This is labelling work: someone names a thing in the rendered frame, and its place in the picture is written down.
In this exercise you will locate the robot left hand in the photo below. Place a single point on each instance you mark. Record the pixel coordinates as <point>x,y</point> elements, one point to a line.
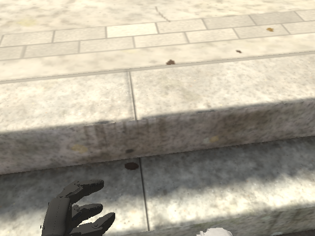
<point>62,218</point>

